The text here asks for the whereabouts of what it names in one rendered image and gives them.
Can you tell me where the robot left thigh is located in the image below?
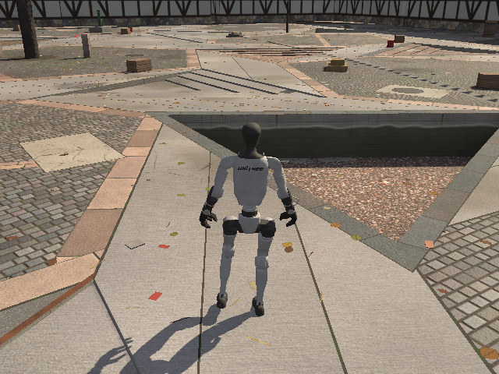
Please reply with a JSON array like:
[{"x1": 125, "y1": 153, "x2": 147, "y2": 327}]
[{"x1": 222, "y1": 216, "x2": 239, "y2": 259}]

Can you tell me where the robot right upper arm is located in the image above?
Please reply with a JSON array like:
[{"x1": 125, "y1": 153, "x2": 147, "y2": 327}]
[{"x1": 267, "y1": 157, "x2": 289, "y2": 199}]

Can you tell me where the robot torso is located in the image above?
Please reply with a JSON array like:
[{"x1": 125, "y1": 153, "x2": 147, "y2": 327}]
[{"x1": 232, "y1": 153, "x2": 269, "y2": 234}]

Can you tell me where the left robot hand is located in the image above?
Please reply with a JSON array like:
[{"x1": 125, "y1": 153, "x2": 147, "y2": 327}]
[{"x1": 199, "y1": 211, "x2": 218, "y2": 228}]

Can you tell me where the right robot hand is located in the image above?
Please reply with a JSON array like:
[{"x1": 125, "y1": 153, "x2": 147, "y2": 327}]
[{"x1": 279, "y1": 212, "x2": 297, "y2": 227}]

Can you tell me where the robot left forearm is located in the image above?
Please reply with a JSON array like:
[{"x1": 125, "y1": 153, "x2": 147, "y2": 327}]
[{"x1": 202, "y1": 186, "x2": 218, "y2": 215}]

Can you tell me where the robot right forearm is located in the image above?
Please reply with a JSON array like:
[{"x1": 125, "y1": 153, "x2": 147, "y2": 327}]
[{"x1": 281, "y1": 187, "x2": 296, "y2": 214}]

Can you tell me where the robot left upper arm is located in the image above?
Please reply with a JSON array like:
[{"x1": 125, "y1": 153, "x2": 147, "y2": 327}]
[{"x1": 211, "y1": 156, "x2": 235, "y2": 199}]

